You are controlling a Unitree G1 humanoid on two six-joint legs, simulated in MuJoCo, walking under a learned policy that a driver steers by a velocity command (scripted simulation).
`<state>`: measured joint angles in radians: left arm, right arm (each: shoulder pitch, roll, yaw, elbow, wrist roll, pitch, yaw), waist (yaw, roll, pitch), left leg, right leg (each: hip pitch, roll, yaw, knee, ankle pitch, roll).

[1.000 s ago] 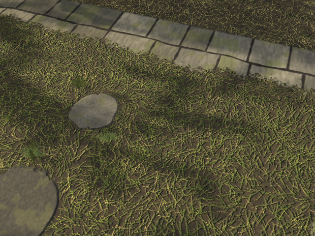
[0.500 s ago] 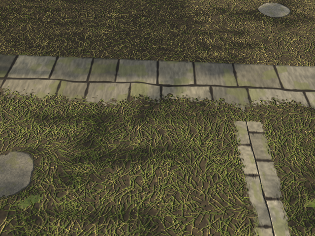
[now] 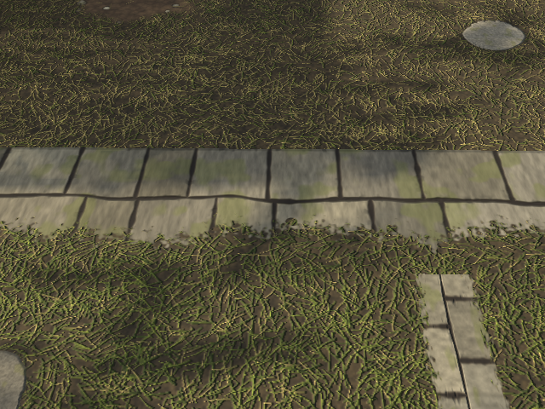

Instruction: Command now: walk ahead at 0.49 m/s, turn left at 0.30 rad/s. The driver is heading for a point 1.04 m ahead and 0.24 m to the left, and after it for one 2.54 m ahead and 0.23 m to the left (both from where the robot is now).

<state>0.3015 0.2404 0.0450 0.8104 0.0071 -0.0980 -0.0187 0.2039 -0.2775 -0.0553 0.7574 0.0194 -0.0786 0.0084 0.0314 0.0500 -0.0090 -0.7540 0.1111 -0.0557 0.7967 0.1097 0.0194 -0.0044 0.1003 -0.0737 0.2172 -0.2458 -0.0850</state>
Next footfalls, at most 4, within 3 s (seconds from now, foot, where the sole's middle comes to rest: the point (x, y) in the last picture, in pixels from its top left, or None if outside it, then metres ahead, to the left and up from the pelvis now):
0.20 left None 0.30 0.12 -0.78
0.66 right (309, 377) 0.59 -0.02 -0.78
1.08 left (194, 358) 0.63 0.27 -0.78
1.48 right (291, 341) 0.68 0.02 -0.78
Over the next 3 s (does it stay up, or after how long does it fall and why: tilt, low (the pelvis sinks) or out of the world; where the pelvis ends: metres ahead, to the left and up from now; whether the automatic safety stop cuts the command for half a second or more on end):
stays up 1.38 0.25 -0.02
